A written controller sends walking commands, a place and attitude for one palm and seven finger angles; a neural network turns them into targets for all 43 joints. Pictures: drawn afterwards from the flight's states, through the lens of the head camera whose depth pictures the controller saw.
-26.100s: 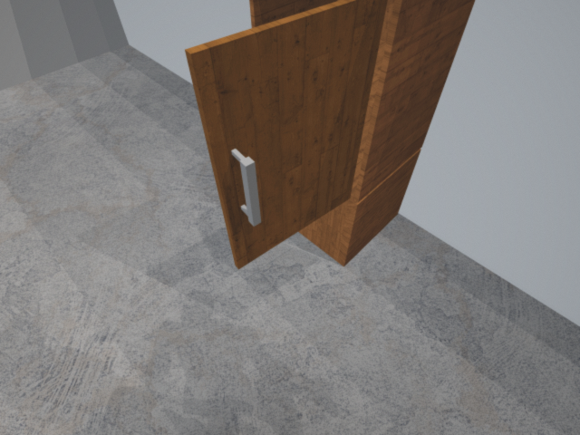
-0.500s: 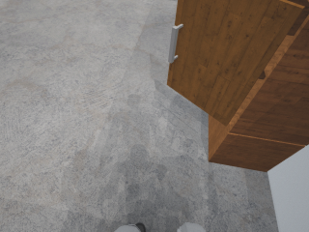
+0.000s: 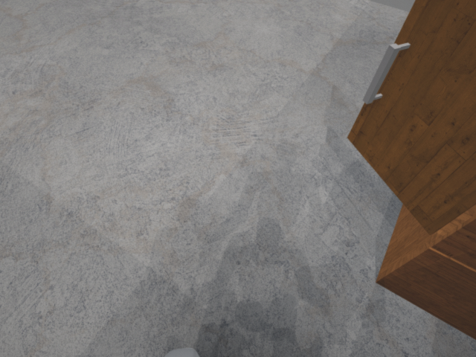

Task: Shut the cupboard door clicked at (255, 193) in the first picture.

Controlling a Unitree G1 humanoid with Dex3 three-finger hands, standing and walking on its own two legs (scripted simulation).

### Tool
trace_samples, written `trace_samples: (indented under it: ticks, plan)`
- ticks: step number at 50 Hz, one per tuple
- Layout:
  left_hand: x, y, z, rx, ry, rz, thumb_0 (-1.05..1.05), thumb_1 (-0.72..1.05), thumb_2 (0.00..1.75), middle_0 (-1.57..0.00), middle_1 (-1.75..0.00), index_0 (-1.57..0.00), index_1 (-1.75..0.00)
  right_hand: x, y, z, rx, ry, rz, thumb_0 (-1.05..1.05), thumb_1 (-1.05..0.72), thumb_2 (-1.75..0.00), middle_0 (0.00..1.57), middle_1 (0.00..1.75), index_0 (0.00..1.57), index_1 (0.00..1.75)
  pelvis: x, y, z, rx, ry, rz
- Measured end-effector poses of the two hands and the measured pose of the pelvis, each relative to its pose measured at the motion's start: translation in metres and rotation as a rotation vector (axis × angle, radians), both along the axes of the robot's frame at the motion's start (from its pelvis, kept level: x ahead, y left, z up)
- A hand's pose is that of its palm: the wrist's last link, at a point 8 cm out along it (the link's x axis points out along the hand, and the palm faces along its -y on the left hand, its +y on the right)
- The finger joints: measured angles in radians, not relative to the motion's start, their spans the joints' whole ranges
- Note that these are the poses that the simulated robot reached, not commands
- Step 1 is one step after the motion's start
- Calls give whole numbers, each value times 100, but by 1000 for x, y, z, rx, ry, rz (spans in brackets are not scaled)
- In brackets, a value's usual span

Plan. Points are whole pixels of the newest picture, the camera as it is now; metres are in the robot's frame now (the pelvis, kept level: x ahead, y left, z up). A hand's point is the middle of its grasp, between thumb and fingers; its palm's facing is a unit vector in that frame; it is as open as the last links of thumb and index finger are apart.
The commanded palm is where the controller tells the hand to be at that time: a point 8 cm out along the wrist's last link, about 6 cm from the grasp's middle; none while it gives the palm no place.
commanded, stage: walk to a spot facing it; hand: left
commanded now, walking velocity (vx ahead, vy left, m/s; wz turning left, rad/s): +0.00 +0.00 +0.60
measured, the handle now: (385, 74) +0.82 -0.37 -0.02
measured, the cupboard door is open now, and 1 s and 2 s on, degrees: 56 56 56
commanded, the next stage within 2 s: turn to face it in 1.40 s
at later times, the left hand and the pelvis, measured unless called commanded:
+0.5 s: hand out of the picture -0.01 +0.18 -0.14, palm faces +0.37 -0.90 -0.24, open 7.4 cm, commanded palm none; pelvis +0.02 -0.02 +0.02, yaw +20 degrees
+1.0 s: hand (101, 335) +0.16 +0.26 -0.14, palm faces +0.54 -0.80 -0.25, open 7.4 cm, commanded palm none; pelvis +0.17 +0.03 +0.00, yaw +33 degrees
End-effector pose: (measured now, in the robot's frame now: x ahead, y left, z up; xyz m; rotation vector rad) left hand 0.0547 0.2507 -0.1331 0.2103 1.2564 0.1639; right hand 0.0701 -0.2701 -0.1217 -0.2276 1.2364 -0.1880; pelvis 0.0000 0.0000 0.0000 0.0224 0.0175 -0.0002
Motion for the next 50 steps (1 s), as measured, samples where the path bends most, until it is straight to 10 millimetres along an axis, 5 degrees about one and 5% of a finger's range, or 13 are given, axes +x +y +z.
trace_samples:
  ticks: [6,12,21,32,36,43,47,50]
  plan:
    - [-16,8,6,20,18,86,1,91,90,-20,-30,-20,-30,28,18,5,11,-50,98,0,-91,-89,20,30,20,30,-6,-6,6,-7,-10,60]
    - [-18,-2,22,64,-95,140,1,91,90,-20,-30,-20,-30,46,14,-9,62,-50,161,0,-90,-89,21,30,21,30,-7,-26,2,0,-7,138]
    - [-67,-24,34,33,-46,293,1,90,90,-20,-30,-20,-30,79,18,10,80,-23,269,0,-91,-89,20,30,20,30,6,-28,21,8,-9,283]
    - [-126,-8,-2,-58,99,501,1,90,90,-20,-30,-20,-30,149,88,12,35,-69,488,0,-91,-89,20,30,20,30,38,12,6,-4,-1,427]
    - [-101,10,6,-46,94,511,1,91,90,-20,-30,-20,-30,149,98,14,32,-42,488,0,-91,-89,20,30,20,30,58,21,13,-3,-9,450]
    - [1,39,28,6,-90,488,1,91,90,-20,-30,-20,-30,145,92,-2,57,134,467,0,-90,-89,20,30,21,30,109,28,17,8,-22,498]
    - [56,46,27,57,-188,481,1,91,90,-20,-30,-20,-30,170,84,-25,68,210,462,0,-90,-89,21,30,21,30,151,27,1,23,-27,538]
    - [70,41,29,68,-204,526,0,91,90,-20,-30,-20,-30,208,88,-27,54,222,498,0,-91,-89,21,30,21,30,172,30,1,15,-36,579]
